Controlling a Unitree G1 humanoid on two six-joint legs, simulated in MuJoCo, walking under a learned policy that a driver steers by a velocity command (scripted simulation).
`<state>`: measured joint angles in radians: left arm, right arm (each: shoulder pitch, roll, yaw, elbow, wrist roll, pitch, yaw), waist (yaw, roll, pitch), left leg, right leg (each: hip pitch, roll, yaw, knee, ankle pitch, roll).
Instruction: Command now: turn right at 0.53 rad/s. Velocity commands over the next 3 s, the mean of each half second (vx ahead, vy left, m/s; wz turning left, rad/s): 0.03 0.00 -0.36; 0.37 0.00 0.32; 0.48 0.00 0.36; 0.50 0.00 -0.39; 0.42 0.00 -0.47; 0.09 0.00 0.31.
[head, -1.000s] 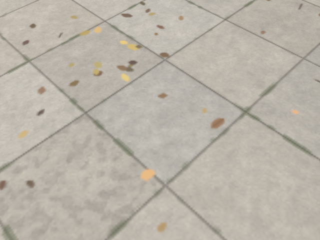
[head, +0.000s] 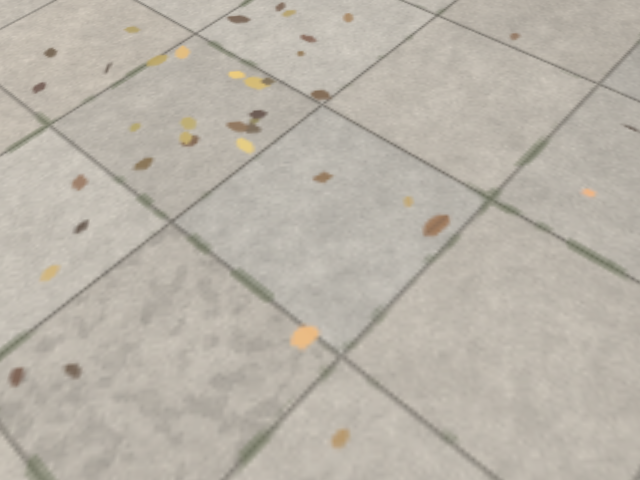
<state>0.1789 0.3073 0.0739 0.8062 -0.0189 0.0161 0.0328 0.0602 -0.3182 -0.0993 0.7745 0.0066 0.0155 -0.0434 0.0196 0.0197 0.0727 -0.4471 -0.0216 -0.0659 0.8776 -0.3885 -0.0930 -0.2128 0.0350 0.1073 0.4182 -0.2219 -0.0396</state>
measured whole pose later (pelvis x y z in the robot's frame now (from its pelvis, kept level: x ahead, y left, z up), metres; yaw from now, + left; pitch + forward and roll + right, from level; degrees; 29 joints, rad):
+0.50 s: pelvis +0.01 +0.02 -0.01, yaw -11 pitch +0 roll +0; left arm 0.17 0.29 0.05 0.82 -0.02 0.03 0.02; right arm 0.19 -0.26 -0.04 0.84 0.01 0.00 -0.02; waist -0.02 -0.02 0.04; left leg -0.21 0.00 -0.01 0.46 -0.25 0.01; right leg -0.21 -0.01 0.04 0.54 -0.36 0.04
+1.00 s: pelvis +0.20 +0.05 -0.04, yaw +3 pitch +2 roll +0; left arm 0.39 0.29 0.06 0.90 0.00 -0.05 0.02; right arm 0.05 -0.30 -0.06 0.67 0.03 -0.04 0.05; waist 0.05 0.00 0.07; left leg -0.53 -0.03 0.06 0.66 -0.15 0.10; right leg 0.03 -0.10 -0.13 0.71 -0.47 0.04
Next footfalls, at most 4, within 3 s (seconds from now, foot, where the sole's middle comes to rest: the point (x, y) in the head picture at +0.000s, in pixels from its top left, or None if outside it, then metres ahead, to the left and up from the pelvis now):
0.18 left None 0.07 0.14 -0.78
0.52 right None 0.00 -0.10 -0.78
0.96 left None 0.35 0.14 -0.78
1.48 right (356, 367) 0.68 0.01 -0.78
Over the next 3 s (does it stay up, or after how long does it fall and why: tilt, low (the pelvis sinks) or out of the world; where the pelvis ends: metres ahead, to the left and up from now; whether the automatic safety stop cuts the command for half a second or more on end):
stays up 1.09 0.11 -0.01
